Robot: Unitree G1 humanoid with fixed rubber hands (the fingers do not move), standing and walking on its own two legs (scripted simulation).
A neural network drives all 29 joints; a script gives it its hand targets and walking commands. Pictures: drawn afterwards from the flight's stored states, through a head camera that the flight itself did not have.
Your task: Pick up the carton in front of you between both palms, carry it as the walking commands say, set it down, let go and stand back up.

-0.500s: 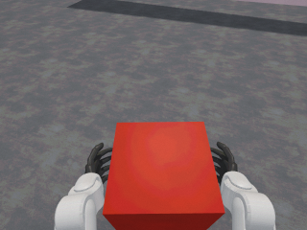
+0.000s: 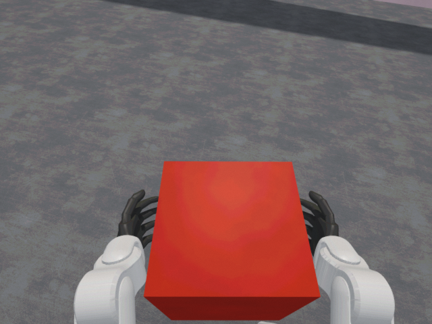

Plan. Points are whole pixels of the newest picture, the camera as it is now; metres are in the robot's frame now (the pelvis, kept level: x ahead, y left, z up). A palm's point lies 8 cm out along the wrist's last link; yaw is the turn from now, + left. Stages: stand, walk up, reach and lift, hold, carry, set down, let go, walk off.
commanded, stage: carry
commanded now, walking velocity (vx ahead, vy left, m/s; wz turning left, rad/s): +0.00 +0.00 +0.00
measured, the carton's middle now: (226, 247) +0.25 -0.01 +0.01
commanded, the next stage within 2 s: none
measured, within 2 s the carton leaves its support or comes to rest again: neither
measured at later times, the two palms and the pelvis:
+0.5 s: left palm (144, 178) +0.35 +0.14 +0.08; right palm (301, 171) +0.37 -0.16 +0.08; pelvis +0.12 -0.02 -0.02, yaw +3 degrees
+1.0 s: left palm (133, 204) +0.30 +0.16 +0.07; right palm (301, 197) +0.31 -0.14 +0.07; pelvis +0.08 -0.01 -0.02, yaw +3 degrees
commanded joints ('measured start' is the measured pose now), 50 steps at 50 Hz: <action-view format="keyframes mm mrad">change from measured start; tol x4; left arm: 1 -305 -658 -551 -103 -141 0 -23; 7 -322 -522 -478 -49 -149 46 -11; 10 -272 -581 -464 9 -140 43 -14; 18 -376 -696 -528 -90 -184 12 -41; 24 -314 -649 -523 -56 -161 21 -33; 40 -361 -641 -502 -31 -141 38 -25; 50 -433 -570 -482 118 -112 12 -83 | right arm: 1 -313 630 556 -120 168 3 55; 6 -329 538 512 -60 121 54 8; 18 -380 696 549 -102 149 20 26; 24 -315 638 523 -72 121 27 24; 39 -389 633 537 -74 150 43 34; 50 -453 563 506 95 90 21 82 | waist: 1 23 165 -214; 8 27 -104 -192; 17 33 -25 -359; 27 29 68 -258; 50 26 33 -114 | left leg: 1 97 171 -31 17 384 -1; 6 -41 84 -84 114 -81 -60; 9 22 83 -96 125 94 -76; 17 58 64 -88 114 167 -93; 26 124 120 -101 137 503 -76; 50 -35 102 -147 14 -40 -26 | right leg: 1 221 4 -58 -246 310 -9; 6 372 -188 104 -254 785 -75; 8 376 -191 122 -236 764 -89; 11 385 -151 96 -229 900 -78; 14 494 -146 67 -177 955 -87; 16 499 -142 69 -165 966 -92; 21 434 -118 38 -134 874 -86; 25 342 -94 -1 -123 702 -68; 31 312 -96 -7 -136 521 -56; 50 263 -107 31 -243 242 -43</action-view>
